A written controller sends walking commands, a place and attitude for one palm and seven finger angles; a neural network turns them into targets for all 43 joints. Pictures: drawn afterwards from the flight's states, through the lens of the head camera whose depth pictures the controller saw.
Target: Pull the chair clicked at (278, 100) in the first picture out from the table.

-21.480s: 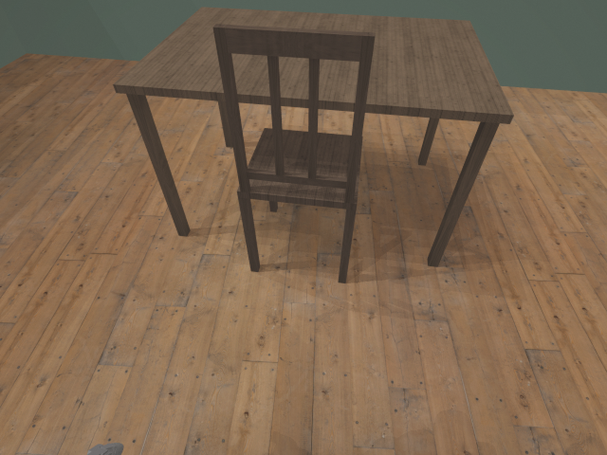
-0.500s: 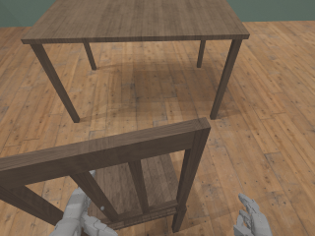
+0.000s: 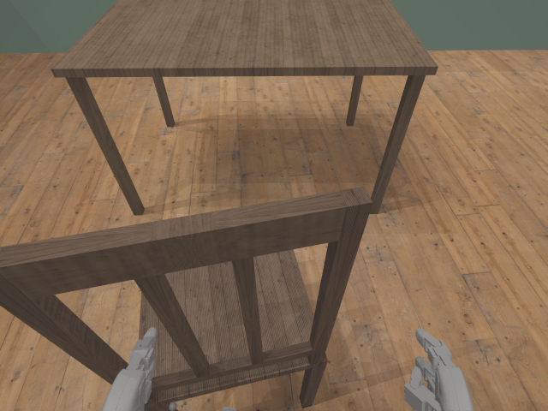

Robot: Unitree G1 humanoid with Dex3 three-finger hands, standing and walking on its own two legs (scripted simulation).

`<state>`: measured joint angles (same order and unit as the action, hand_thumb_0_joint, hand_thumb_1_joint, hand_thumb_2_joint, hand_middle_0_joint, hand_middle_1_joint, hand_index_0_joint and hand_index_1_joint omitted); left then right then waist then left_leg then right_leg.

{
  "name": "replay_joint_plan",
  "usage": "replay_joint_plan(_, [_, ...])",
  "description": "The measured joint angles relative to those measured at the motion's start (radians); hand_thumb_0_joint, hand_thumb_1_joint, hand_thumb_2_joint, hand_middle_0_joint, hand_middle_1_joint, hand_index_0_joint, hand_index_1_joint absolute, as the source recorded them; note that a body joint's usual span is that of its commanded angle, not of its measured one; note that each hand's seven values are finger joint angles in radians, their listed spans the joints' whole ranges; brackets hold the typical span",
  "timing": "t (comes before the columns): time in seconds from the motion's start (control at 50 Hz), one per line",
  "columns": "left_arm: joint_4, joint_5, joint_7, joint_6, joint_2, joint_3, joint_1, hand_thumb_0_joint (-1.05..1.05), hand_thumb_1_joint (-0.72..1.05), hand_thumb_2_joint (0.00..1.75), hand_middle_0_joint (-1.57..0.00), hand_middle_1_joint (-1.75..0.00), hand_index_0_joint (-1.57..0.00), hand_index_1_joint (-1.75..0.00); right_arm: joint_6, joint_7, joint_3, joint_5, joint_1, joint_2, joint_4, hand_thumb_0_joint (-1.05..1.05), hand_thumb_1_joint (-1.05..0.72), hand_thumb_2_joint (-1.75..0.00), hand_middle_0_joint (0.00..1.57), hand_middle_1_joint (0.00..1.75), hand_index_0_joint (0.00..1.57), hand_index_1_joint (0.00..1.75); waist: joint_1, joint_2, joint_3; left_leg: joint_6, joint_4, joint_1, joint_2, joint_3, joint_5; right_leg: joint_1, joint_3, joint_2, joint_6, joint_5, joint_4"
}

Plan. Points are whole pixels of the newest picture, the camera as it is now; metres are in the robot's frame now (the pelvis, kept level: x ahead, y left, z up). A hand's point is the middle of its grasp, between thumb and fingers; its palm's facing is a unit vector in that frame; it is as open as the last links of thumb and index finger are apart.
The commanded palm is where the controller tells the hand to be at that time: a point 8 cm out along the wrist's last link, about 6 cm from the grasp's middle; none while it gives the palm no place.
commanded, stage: draw the fingers out of the gap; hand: left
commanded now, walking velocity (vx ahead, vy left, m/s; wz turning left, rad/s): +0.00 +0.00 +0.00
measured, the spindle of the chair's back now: (182, 333) +0.24 +0.15 -0.01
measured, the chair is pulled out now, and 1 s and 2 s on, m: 0.69 0.69 0.69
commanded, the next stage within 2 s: draw the hand back to the body in 0.28 s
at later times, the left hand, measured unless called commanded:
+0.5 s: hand out of the picture +0.12 +0.15 -0.01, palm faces +0.06 -1.00 -0.05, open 17.5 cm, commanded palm +0.08 +0.21 +0.02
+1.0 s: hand (118, 392) +0.15 +0.18 +0.08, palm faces +0.05 -0.97 -0.23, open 17.0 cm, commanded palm +0.11 +0.25 +0.12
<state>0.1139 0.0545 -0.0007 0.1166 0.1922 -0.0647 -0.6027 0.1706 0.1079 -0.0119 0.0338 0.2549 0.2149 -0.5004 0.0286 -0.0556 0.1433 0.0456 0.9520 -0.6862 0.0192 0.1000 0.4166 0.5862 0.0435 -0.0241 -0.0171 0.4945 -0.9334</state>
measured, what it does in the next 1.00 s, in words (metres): stands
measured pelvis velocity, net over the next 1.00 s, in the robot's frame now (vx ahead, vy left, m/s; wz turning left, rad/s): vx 0.00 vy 0.00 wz -0.02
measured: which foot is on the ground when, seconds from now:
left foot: down 0.00-1.00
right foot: down 0.00-1.00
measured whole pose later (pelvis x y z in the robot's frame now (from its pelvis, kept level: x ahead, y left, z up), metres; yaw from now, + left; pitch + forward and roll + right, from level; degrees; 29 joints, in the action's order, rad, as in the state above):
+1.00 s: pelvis +0.00 +0.00 +0.00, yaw -1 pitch +5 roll -3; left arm 0.45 0.13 -0.04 -0.07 0.32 0.07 -0.77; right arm 0.16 0.15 -0.02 0.06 0.25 0.17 -0.52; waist -0.03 -0.06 0.14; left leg 0.05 0.98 -0.62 0.05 0.10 0.45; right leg 0.51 0.04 0.00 -0.01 0.50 -0.93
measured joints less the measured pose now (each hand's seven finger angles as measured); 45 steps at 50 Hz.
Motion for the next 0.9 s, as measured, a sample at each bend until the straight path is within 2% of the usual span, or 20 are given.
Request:
replay_joint_plan(0.26, [0.089,-0.01,-0.006,0.029,0.001,-0.018,-0.105,-0.02,-0.54,0.2,0.0,0.0,0.0,-0.01,-0.003,0.005,-0.001,0.005,0.005,-0.014,0.022,0.01,-0.9,-0.9,0.21,0.3,0.2,0.3,-0.002,-0.001,0.02,-0.003,0.044,-0.036,0.0,0.007,0.017,0.028,0.005,0.002,-0.002,0.013,-0.032])
replay_joint_plan(0.42, [0.145,-0.015,-0.011,0.017,0.0,-0.01,-0.197,-0.01,-0.54,0.2,0.0,0.0,0.0,-0.01,-0.014,0.007,0.017,0.009,0.008,-0.025,0.026,0.01,-0.9,-0.9,0.2,0.3,0.2,0.3,-0.008,0.006,0.034,-0.004,0.071,-0.061,0.002,0.006,0.036,0.051,0.004,0.004,-0.004,0.028,-0.053])
replay_joint_plan(0.46, [0.161,0.032,-0.024,-0.036,-0.01,0.001,-0.226,-0.02,-0.54,0.2,0.0,0.0,0.0,-0.01,-0.001,0.008,0.022,0.009,0.007,-0.028,0.019,0.01,-0.9,-0.9,0.2,0.3,0.2,0.3,-0.012,0.008,0.037,-0.003,0.084,-0.074,0.003,0.009,0.042,0.061,0.006,0.006,-0.003,0.032,-0.062])
replay_joint_plan(0.52, [0.201,0.074,-0.042,-0.14,-0.017,0.018,-0.249,-0.02,-0.54,0.2,0.0,0.0,0.0,-0.01,0.02,0.008,0.03,0.012,0.007,-0.032,0.001,0.01,-0.9,-0.9,0.2,0.3,0.2,0.3,-0.028,0.015,0.039,-0.002,0.108,-0.094,0.005,0.014,0.052,0.078,0.01,0.009,-0.002,0.041,-0.081])
replay_joint_plan(0.64, [0.266,0.114,-0.072,-0.343,-0.013,0.07,-0.22,-0.02,-0.54,0.2,0.0,0.0,0.0,-0.01,0.042,-0.013,0.039,0.018,-0.016,-0.043,-0.038,0.01,-0.9,-0.9,0.2,0.3,0.2,0.3,-0.042,0.008,0.038,0.001,0.147,-0.124,0.007,0.021,0.065,0.104,0.015,0.013,-0.001,0.053,-0.115])
replay_joint_plan(0.68, [0.261,0.128,-0.098,-0.414,-0.011,0.086,-0.197,-0.02,-0.54,0.2,0.0,0.0,0.0,0.0,0.044,-0.025,0.039,0.019,-0.03,-0.047,-0.045,0.01,-0.9,-0.9,0.2,0.3,0.2,0.3,-0.041,0.004,0.035,0.001,0.162,-0.14,0.008,0.02,0.068,0.121,0.012,0.014,-0.002,0.056,-0.132])
replay_joint_plan(0.72, [0.25,0.143,-0.133,-0.461,-0.004,0.102,-0.172,-0.02,-0.54,0.2,0.0,0.0,0.0,0.0,0.038,-0.034,0.037,0.023,-0.041,-0.052,-0.047,0.01,-0.9,-0.9,0.2,0.3,0.2,0.3,-0.042,0.003,0.029,0.002,0.176,-0.151,0.01,0.017,0.07,0.136,0.009,0.015,-0.002,0.059,-0.149])
replay_joint_plan(0.76, [0.243,0.154,-0.162,-0.457,0.009,0.119,-0.155,-0.02,-0.54,0.2,0.0,0.0,0.0,0.0,0.024,-0.035,0.033,0.03,-0.046,-0.056,-0.044,0.01,-0.9,-0.9,0.2,0.3,0.2,0.3,-0.042,0.002,0.019,0.003,0.18,-0.145,0.012,0.015,0.072,0.132,0.006,0.017,-0.001,0.061,-0.155])
replay_joint_plan(0.82, [0.256,0.175,-0.175,-0.393,0.033,0.141,-0.159,-0.02,-0.54,0.2,0.0,0.0,0.0,-0.01,0.009,-0.024,0.025,0.041,-0.037,-0.059,-0.032,0.01,-0.9,-0.9,0.2,0.3,0.2,0.3,-0.042,0.0,0.012,0.004,0.164,-0.111,0.013,0.013,0.07,0.1,0.005,0.018,-0.001,0.058,-0.14])
replay_joint_plan(0.9, [0.291,0.206,-0.166,-0.324,0.058,0.169,-0.179,-0.02,-0.53,0.21,-0.02,-0.01,0.0,-0.01,0.018,-0.001,0.013,0.05,-0.016,-0.054,-0.029,0.01,-0.9,-0.9,0.2,0.3,0.2,0.3,-0.043,-0.008,0.016,0.004,0.12,-0.046,0.017,0.014,0.06,0.032,0.007,0.021,0.001,0.044,-0.09])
